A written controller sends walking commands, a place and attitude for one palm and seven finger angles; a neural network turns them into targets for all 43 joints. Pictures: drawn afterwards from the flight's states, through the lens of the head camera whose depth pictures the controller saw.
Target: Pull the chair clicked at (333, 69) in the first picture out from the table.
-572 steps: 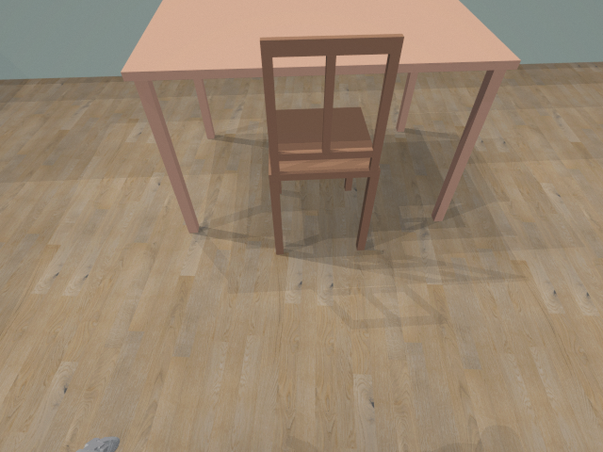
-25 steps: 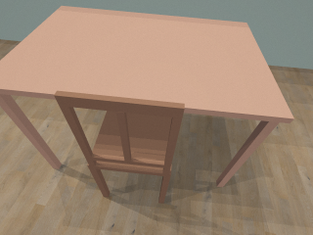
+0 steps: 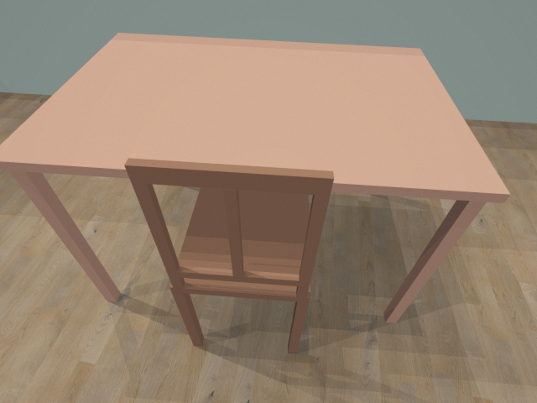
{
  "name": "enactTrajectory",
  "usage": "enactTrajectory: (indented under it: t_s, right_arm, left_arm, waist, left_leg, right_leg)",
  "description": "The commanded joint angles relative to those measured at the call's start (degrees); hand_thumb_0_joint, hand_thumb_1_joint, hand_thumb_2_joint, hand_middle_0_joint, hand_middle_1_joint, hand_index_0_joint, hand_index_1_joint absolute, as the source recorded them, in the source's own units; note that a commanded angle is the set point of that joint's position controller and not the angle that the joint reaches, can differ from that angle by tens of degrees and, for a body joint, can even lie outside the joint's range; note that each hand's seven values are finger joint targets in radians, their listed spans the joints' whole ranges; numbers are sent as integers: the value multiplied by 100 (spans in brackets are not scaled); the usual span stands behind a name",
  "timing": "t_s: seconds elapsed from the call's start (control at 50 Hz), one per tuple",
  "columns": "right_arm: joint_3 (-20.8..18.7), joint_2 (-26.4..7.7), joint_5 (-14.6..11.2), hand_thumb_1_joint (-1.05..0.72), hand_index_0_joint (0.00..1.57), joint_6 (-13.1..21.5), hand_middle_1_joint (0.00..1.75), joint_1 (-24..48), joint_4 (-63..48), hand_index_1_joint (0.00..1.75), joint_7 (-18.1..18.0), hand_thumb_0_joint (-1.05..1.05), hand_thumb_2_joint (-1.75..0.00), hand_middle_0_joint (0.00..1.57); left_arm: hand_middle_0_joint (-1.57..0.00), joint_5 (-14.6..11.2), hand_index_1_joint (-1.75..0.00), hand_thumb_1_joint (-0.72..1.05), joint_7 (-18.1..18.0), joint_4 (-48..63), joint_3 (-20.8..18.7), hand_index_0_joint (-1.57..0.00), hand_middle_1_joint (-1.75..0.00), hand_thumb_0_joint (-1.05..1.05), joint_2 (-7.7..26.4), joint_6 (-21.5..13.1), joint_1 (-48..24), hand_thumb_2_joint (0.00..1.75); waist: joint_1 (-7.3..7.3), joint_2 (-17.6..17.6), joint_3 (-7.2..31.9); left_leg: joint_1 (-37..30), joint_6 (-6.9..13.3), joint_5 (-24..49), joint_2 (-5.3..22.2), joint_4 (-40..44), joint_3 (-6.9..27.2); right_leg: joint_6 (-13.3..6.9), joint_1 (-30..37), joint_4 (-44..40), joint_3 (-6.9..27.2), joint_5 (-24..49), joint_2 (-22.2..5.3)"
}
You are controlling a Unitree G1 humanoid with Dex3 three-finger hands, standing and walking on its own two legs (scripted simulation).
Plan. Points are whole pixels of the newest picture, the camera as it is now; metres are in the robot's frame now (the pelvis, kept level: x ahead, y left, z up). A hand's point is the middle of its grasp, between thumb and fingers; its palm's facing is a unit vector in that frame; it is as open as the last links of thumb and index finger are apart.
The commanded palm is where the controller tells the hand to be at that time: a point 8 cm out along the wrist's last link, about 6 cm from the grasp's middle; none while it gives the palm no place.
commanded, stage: come to a stop and stand still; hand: left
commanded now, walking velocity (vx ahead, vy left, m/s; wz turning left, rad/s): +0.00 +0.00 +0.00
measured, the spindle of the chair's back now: (235, 236) +0.47 +0.10 -0.09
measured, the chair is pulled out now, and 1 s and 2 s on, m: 0.00 0.00 0.00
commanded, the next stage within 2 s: look again from close up in 0.20 s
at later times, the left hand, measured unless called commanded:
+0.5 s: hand out of the picture -0.03 +0.17 -0.18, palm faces +0.03 -0.99 -0.14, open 7.4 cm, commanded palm none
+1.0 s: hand out of the picture +0.00 +0.18 -0.18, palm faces +0.02 -0.99 -0.17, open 7.4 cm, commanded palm none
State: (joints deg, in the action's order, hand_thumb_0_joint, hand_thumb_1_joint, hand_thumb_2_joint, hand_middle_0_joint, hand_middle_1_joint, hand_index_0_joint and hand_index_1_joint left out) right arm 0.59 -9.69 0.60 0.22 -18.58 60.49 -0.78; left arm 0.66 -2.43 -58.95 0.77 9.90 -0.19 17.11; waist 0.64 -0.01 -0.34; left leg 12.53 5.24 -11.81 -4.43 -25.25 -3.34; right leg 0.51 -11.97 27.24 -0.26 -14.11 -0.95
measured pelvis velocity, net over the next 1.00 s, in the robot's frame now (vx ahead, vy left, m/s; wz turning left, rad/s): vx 0.02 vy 0.02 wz -0.01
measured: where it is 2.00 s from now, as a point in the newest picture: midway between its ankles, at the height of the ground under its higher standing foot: outside the picture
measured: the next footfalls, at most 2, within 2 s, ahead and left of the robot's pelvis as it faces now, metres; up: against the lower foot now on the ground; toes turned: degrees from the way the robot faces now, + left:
none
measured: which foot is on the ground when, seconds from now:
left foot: down 0.00-1.00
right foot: down 0.00-1.00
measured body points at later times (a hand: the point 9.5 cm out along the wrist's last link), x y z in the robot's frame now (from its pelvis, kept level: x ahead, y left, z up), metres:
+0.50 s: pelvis +0.01 +0.02 +0.00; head +0.01 +0.03 +0.45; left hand -0.03 +0.22 -0.17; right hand +0.02 -0.21 -0.15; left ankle +0.02 +0.06 -0.74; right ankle +0.01 -0.13 -0.74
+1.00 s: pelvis +0.02 +0.02 +0.00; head +0.03 +0.03 +0.45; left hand +0.00 +0.24 -0.16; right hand +0.01 -0.20 -0.15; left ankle +0.02 +0.06 -0.74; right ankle +0.01 -0.13 -0.74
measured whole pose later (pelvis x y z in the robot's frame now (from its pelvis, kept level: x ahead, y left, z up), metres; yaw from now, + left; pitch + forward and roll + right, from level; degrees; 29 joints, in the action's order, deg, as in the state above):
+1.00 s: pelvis +0.02 +0.02 +0.00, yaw -1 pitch -1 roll +0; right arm 0.9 -7.6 -0.3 1.5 -16.2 65.6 -1.8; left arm 0.6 -2.9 -63.7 0.9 8.3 -0.2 18.5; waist -0.3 -1.4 -2.0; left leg 9.0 7.0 -10.9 -6.3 -20.7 -4.2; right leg 2.6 -9.3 24.1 0.9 -13.7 -2.7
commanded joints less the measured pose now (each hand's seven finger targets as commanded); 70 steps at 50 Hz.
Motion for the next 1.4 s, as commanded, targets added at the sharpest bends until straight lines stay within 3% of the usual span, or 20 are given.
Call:
enactTrajectory:
  t_s: [0.0,0.14,0.22,0.24,0.36,0.52,0.68,0.94,1.1,1.14,1.2,1.28,1.38]
  right_arm:
    - [-166,-645,6,-90,20,165,30,-59,-227,30,-21,0,-90,20]
    - [-150,-549,-29,-90,20,170,30,-104,-30,30,-37,0,-90,20]
    - [-141,-515,-40,-90,20,194,30,-141,76,30,-47,0,-90,20]
    - [-138,-484,-50,-90,20,179,30,-96,89,30,-51,0,-90,20]
    - [-127,-478,-55,-90,20,181,30,-34,165,30,-62,0,-90,20]
    - [-114,-494,-61,-90,20,204,30,-12,234,30,-85,0,-90,20]
    - [-122,-521,-58,-90,20,186,30,21,270,30,-83,0,-90,20]
    - [-114,-436,-74,-90,20,216,30,-106,385,30,-117,0,-90,20]
    - [-110,-392,-69,-90,20,212,30,-127,436,30,-124,0,-90,20]
    - [-115,-369,-70,-90,20,219,30,-147,472,30,-140,0,-90,20]
    - [-152,-408,-52,-90,20,204,30,-149,512,30,-172,0,-90,20]
    - [-236,-522,-21,-90,20,156,30,-185,504,30,-231,0,-90,20]
    - [-345,-659,46,-90,20,103,30,-291,452,30,-297,0,-90,20]
  left_arm:
    - [-20,29,-30,90,-8,114,-84,-20,-30,0,442,-102,420,90]
    - [-20,37,-30,90,-12,-98,-46,-20,-30,0,357,-112,578,90]
    - [-20,29,-30,90,-26,-212,-28,-20,-30,0,286,-139,666,90]
    - [-20,37,-30,90,-29,-223,-28,-20,-30,0,301,-134,670,90]
    - [-20,41,-30,90,-37,-319,-11,-20,-30,0,243,-130,752,90]
    - [-20,34,-30,90,-43,-387,-14,-20,-30,0,227,-117,784,90]
    - [-20,42,-30,90,-37,-383,-26,-20,-30,0,250,-82,752,90]
    - [-20,13,-30,90,-48,-385,-53,-20,-30,0,271,-78,679,90]
    - [-20,5,-30,90,-53,-413,-55,-20,-30,0,212,-70,689,90]
    - [-20,4,-30,90,-35,-451,-44,-20,-30,0,192,-60,693,90]
    - [-20,14,-30,90,-12,-473,-65,-20,-30,0,153,-19,681,90]
    - [-20,46,-30,90,38,-422,-115,-20,-30,0,163,68,640,90]
    - [-20,114,-30,90,106,-178,-234,-20,-30,0,158,210,459,90]
  waist:
    - [-90,31,-359]
    - [-101,23,-444]
    - [-59,10,-257]
    - [-75,-47,-413]
    - [-66,-56,-461]
    - [-76,-15,-317]
    - [-107,-8,-516]
    - [-112,-41,-325]
    - [-100,-20,-393]
    - [-85,-118,-453]
    - [-51,25,-537]
    - [-6,220,-566]
    - [57,323,-426]
  left_leg:
    - [398,-192,-873,1008,1038,1327]
    - [263,-173,-743,1018,1090,1305]
    - [-59,-196,-277,988,937,1184]
    - [21,-179,-348,993,940,1174]
    - [-54,-191,-207,974,917,1122]
    - [-289,-209,216,1015,954,1152]
    - [-129,-234,-236,1041,1175,1231]
    - [-442,-257,643,1047,1014,1112]
    - [-433,-265,508,1031,1047,1103]
    - [-443,-254,229,1133,1159,1202]
    - [-462,-236,-83,1289,1257,1388]
    - [-544,-70,-230,1557,1270,1640]
    - [-538,521,231,2116,1140,1879]
  right_leg:
    - [-292,-104,-381,378,-131,-356]
    - [-264,-144,-472,344,20,-369]
    - [-234,-156,-503,360,223,-423]
    - [-237,-212,-546,363,172,-411]
    - [-216,-227,-572,373,270,-446]
    - [-169,-128,-540,316,435,-455]
    - [-158,-150,-540,302,278,-442]
    - [-149,-50,-530,322,513,-453]
    - [-155,-76,-523,349,494,-462]
    - [-126,-138,-526,321,356,-374]
    - [-91,-314,-420,244,170,-302]
    - [-79,-687,-68,138,-150,-190]
    - [-84,-1354,1420,155,-1147,-210]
